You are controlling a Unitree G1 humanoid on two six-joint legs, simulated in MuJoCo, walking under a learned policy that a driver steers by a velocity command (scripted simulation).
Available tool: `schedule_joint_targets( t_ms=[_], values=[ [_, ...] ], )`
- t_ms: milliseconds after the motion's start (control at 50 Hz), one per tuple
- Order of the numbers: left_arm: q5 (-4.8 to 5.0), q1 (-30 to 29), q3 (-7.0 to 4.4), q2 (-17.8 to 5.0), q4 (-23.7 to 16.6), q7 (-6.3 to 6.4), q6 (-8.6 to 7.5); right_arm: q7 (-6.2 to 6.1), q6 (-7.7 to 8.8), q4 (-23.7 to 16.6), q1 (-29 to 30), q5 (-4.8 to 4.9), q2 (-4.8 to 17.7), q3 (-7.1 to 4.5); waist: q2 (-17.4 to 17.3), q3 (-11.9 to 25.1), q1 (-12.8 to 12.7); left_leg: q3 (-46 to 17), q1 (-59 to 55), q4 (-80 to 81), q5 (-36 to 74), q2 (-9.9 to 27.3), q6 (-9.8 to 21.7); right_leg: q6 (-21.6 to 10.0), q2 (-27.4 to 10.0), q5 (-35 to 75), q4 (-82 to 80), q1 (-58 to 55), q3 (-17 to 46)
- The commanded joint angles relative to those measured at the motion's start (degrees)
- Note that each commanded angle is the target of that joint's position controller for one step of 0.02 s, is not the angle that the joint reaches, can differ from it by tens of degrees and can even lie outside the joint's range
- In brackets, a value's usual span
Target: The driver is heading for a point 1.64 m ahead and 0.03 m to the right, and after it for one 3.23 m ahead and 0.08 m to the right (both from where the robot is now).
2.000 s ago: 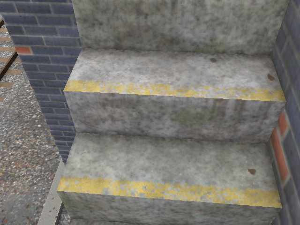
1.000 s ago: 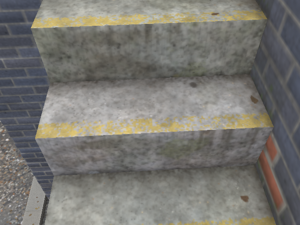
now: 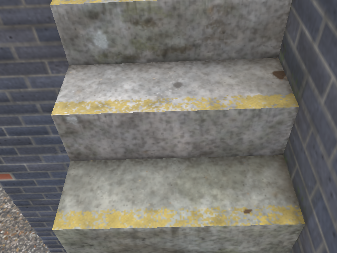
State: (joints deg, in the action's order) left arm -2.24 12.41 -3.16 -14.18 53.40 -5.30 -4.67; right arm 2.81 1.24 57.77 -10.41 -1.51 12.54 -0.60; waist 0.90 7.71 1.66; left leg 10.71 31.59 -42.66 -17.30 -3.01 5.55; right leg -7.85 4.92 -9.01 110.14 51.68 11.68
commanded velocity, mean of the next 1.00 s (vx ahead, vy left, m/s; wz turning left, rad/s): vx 0.02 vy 0.00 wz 0.00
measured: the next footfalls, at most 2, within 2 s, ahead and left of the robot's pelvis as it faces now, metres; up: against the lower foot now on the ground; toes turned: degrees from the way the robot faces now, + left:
right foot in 0.22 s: +0.09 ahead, -0.16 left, +0.00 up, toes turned +2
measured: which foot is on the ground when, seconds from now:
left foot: down 0.00-1.00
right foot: up 0.00-0.20, down 0.22-1.00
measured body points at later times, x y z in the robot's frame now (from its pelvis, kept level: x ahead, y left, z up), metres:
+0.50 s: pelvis +0.06 -0.03 +0.02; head +0.07 -0.05 +0.47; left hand +0.14 +0.19 -0.10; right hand +0.20 -0.24 -0.11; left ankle +0.05 +0.07 -0.70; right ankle +0.05 -0.16 -0.70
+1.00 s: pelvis +0.08 -0.02 +0.02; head +0.09 -0.03 +0.47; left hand +0.12 +0.20 -0.11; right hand +0.20 -0.24 -0.11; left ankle +0.05 +0.08 -0.70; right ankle +0.05 -0.16 -0.70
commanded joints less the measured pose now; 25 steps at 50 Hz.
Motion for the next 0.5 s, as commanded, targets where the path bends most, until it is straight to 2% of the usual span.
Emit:
schedule_joint_targets(
  t_ms=[20, 40, 60, 80, 100, 120, 140, 160, 180, 200, 220, 240, 260, 280, 300, 320, 340, 360, 380, 400, 440, 460, 500],
  values=[
    [-0.79, 15.14, 1.97, 4.01, 2.37, -2.43, 1.87, -0.06, 3.82, -2.89, 7.85, -1.8, -7.63, 3.37, 3.28, -1.45, -9.85, -11.86, -0.9, 19.59, 14.46, 7.92, 1.83, 1.02, -5.34, 1.54, -9.7, 2.87, -0.22],
    [0.63, 15.2, 2.44, 3.1, 1.71, -3.93, 2.12, 0.01, 3.78, -4.54, 8.98, -2.23, -4.75, 3.11, -0.85, 0.13, -11.45, -5.02, 4.85, 22.46, 18.94, 5.24, -0.7, 4.87, -6.04, -0.04, -8.1, -8.17, -7.61],
    [1.47, 13.91, 2.55, 1.29, 0.33, -5.1, 2.33, 0.15, 3.69, -7.07, 12.17, -1.97, -0.2, 2.6, 1.14, 1.03, -12.13, -2.58, 9.12, 24.52, 21.25, 4.15, -1.75, 8.13, -6.55, -0.61, -13.98, -16.42, -9.79],
    [1.63, 11.89, 2.76, 0.95, -0.49, -6.01, 2.45, -0.15, 4.42, -8.56, 13.28, -1.14, 2.62, 1.83, 2.31, -0.25, -12.21, -1.55, 10.1, 25.94, 21.25, 3.1, -2.75, 11.58, -7.63, 1.5, -25.04, -22.63, -11.47],
    [1.44, 11.13, 3.11, 0.57, -0.67, -5.8, 2.06, -0.41, 4.61, -8.81, 11.59, -0.81, 4.53, 1.33, 0.72, -1.12, -11.05, -3.31, 8.94, 27.13, 27.51, 5.16, -0.52, 12.83, -7.26, 1.97, -27.64, -27.04, -11.44],
    [1.44, 10.34, 3.19, 0.03, -0.95, -5.54, 1.78, -0.53, 4.87, -8.88, 10.38, -0.36, 6.7, 0.64, -0.33, -2.34, -10.06, -4.13, 2.84, 25.68, 29.1, 6.7, 0.67, 13.69, -8.0, 1.23, -35.98, -26.96, -10.72],
    [1.03, 9.16, 3.38, -0.14, -1.52, -5.37, 1.7, -0.57, 5.1, -8.3, 8.57, 0.08, 7.83, 0.18, -1.25, -3.52, -8.86, -6.32, -3.22, 23.1, 30.73, 9.08, 2.27, 13.91, -8.93, 0.92, -44.51, -26.32, -9.41],
    [0.61, 8.1, 3.38, -0.08, -2.44, -5.19, 1.77, -0.43, 5.11, -7.35, 6.66, 0.69, 7.96, -0.09, -2.47, -4.45, -7.89, -8.47, -8.86, 20.17, 32.58, 10.93, 3.63, 14.11, -9.12, 1.3, -53.61, -26.02, -8.71],
    [0.93, 5.66, 3.35, -0.85, -4.05, -4.33, 1.47, 0.07, 4.81, -5.77, 2.39, 2.1, 6.75, -0.11, -3.36, -3.92, -6.67, -9.46, -18.21, 15.66, 38.68, 10.18, 3.56, 13.26, -7.41, 3.57, -66.51, -23.3, -9.22],
    [1.43, 3.57, 4.04, 0.19, -4.61, -3.25, 1.55, 1.39, 4.69, -3.55, -2.98, 3.31, 6.19, -0.74, -5.31, -3.46, -4.94, -10.9, -26.44, 12.03, 51.95, 10.62, 4.29, 12.34, -7.43, 9.77, -78.62, -22.45, -10.47],
    [1.84, 3.27, 4.57, 0.22, -5.16, -2.21, 2.71, 3.1, 4.27, -3.49, -2.07, 3.47, 5.34, -0.52, -6.55, 0.11, -4.94, -13.87, -30.6, 10.14, 56.39, 12.9, 4.9, 12.0, -7.15, 10.85, -82.19, -26.47, -10.02],
    [1.71, 1.18, 4.41, -2.17, -7.5, -0.12, 3.1, 3.97, 4.13, -4.07, -5.71, 2.95, 7.25, -2.16, -7.8, 2.48, -0.7, -11.69, -32.83, 8.53, 54.08, 11.11, 2.48, 8.31, -6.56, 15.6, -75.95, -27.91, -8.58],
    [1.16, 0.76, 4.04, -3.09, -7.99, -0.32, 3.18, 3.93, 4.0, -3.07, -11.56, 2.48, 5.58, -2.16, -5.6, 4.51, 3.56, -11.4, -30.58, 9.68, 40.78, 9.57, -0.13, 5.74, -7.66, 13.8, -75.29, -31.96, -8.18],
    [0.88, 2.24, 3.51, -2.44, -7.74, -0.84, 3.43, 4.07, 3.9, -3.66, -9.28, 2.29, 5.39, -1.92, -3.35, 1.99, 1.99, -11.34, -27.54, 10.65, 31.23, 8.72, -1.12, 5.39, -7.7, 8.33, -76.67, -31.18, -8.4],
    [0.35, 2.75, 3.61, 0.11, -8.7, -0.22, 2.96, 4.47, 3.42, -5.88, -3.25, 2.58, 4.36, -1.4, -1.03, -1.05, -0.41, -11.73, -21.84, 9.99, 24.25, 9.13, -0.51, 5.7, -7.22, 3.81, -77.75, -32.44, -8.79],
    [2.14, 6.05, 4.47, 2.22, -7.77, -0.78, 1.98, 5.09, 3.21, -5.99, -2.13, 2.29, 1.32, 0.04, -0.12, -1.71, -0.92, -10.49, -19.16, 11.14, 11.84, 8.55, -1.61, 5.65, -7.69, -1.18, -80.65, -32.19, -6.27],
    [2.5, 7.09, 4.81, 2.73, -6.43, -1.45, 2.13, 5.92, 2.9, -7.4, -0.16, 2.0, -0.15, 0.48, -0.73, -4.55, -0.82, -9.4, -14.94, 11.89, 0.63, 7.31, -2.11, 5.84, -8.1, -6.64, -81.61, -31.61, -4.87],
    [2.41, 6.69, 4.65, 1.52, -6.93, -1.78, 2.18, 5.92, 2.58, -7.84, 1.54, 1.87, 0.34, 0.6, -0.85, -6.78, -1.44, -9.1, -12.91, 11.92, -2.72, 6.99, -2.72, 6.01, -8.0, -7.51, -83.02, -31.55, -4.54],
    [2.17, 5.91, 4.8, 1.78, -6.88, -2.19, 2.43, 5.53, 2.52, -8.53, 3.82, 1.48, 1.41, 0.65, -1.63, -7.55, -1.83, -8.74, -12.03, 10.33, -5.02, 5.98, -3.89, 5.39, -8.23, -7.83, -85.12, -31.05, -3.47],
    [1.92, 4.99, 4.47, 0.39, -7.41, -2.12, 2.16, 4.88, 2.66, -9.03, 4.28, 1.2, 1.8, 0.74, -0.16, -7.29, -1.58, -8.72, -11.68, 10.03, -3.17, 6.22, -4.1, 5.03, -8.35, -5.88, -85.04, -31.95, -3.0],
    [1.46, 4.43, 4.21, 0.15, -8.33, -1.89, 1.3, 3.75, 2.57, -9.28, 5.05, 1.5, 3.05, 0.8, 0.42, -5.9, -1.78, -9.14, -12.14, 9.74, 0.21, 6.79, -3.81, 4.63, -8.23, 0.62, -83.96, -33.29, -3.58],
    [1.2, 3.35, 4.16, 0.19, -8.66, -2.18, 0.46, 3.22, 3.02, -9.51, 4.34, 1.97, 3.09, 1.09, 1.22, -5.14, -1.63, -9.45, -12.1, 8.91, 1.62, 7.18, -4.11, 4.57, -8.56, 3.48, -83.14, -34.0, -3.72],
    [1.31, 4.33, 4.05, -0.11, -8.63, -2.1, -0.19, 2.69, 3.21, -9.99, 4.48, 1.87, 3.61, 1.24, 1.24, -4.04, -2.02, -9.66, -12.87, 8.95, 3.62, 7.56, -3.85, 4.52, -8.52, 6.24, -82.14, -34.55, -4.56]
  ],
)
